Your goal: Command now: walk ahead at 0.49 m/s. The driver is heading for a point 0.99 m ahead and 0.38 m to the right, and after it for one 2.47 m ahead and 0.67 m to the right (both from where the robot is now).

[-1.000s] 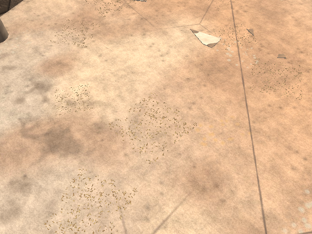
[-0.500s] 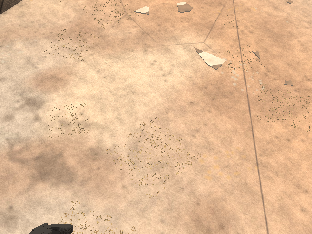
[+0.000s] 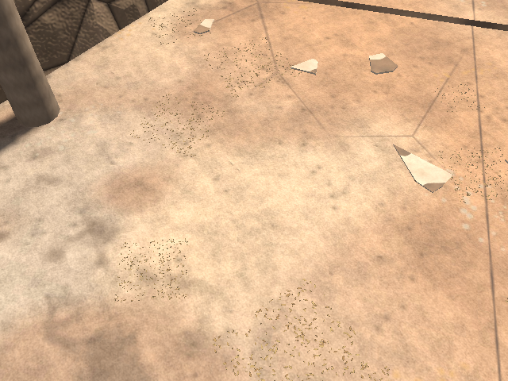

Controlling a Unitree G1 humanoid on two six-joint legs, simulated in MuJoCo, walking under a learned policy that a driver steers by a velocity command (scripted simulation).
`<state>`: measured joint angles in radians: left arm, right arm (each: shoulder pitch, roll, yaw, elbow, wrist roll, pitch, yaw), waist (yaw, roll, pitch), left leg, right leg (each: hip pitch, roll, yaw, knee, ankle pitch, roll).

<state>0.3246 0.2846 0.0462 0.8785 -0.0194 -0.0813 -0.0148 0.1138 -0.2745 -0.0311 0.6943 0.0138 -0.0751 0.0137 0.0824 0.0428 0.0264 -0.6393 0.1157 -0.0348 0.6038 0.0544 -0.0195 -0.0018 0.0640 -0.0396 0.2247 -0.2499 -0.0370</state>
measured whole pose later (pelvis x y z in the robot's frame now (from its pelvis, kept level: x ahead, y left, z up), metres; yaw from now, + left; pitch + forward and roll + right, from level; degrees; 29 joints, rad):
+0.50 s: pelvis +0.29 +0.04 +0.00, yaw -11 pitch +1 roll +2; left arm 0.13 0.27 0.05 0.79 -0.02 -0.03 -0.04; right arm 0.32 -0.26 -0.06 0.83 -0.01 -0.09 -0.01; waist -0.06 -0.04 0.03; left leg 0.05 -0.03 0.23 0.21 -0.27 0.03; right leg -0.67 -0.10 0.03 0.72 0.04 -0.01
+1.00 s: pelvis +0.56 -0.06 +0.00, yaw -28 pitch +2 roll +0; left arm 0.32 0.28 0.07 0.74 -0.02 -0.04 0.01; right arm 0.04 -0.29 -0.05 0.69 0.00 -0.10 0.01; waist 0.07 0.04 0.04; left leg -0.64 0.07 -0.10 0.62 0.02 -0.07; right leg -0.12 0.12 0.14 0.36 -0.26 -0.09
